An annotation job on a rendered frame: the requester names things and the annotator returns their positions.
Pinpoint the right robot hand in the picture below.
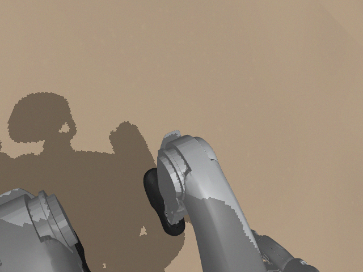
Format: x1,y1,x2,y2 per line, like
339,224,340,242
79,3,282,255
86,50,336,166
251,229,294,272

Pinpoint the right robot foot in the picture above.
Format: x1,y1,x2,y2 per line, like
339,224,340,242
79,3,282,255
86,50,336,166
143,168,185,236

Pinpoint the left robot foot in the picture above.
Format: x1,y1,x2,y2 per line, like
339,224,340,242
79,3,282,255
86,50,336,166
75,233,91,272

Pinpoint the right robot arm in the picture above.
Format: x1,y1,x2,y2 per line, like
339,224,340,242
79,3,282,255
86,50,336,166
283,258,320,272

